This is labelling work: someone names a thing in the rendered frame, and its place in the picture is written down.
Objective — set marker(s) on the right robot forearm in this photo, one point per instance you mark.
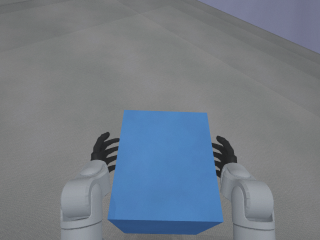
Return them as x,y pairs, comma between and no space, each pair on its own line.
252,203

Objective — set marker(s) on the carton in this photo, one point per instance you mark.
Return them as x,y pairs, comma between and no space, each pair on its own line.
165,179

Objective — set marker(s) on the robot left hand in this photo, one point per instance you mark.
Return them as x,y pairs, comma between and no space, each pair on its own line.
99,152

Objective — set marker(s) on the robot right hand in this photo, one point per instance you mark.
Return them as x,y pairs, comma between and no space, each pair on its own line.
227,155

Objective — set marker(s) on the left robot forearm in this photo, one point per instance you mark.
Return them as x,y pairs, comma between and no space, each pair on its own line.
81,206

